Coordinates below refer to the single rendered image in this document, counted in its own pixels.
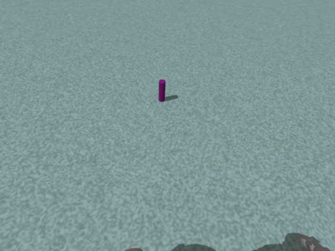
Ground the right robot hand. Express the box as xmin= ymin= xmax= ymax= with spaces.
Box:
xmin=295 ymin=234 xmax=331 ymax=251

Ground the can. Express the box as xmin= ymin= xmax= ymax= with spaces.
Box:
xmin=159 ymin=79 xmax=165 ymax=102

